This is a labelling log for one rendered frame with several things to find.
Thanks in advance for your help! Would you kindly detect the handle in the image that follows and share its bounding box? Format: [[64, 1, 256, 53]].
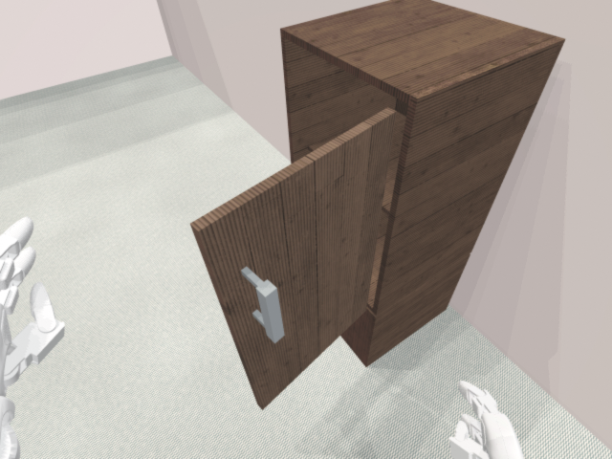
[[241, 267, 285, 343]]

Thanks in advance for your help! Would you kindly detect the cupboard door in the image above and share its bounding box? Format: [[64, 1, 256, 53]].
[[190, 107, 397, 410]]

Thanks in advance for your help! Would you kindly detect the robot left hand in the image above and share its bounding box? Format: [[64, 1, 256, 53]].
[[0, 217, 65, 397]]

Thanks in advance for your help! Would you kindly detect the robot left forearm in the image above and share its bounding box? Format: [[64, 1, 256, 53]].
[[0, 396, 20, 459]]

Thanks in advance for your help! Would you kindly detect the robot right hand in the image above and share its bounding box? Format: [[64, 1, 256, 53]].
[[449, 381, 524, 459]]

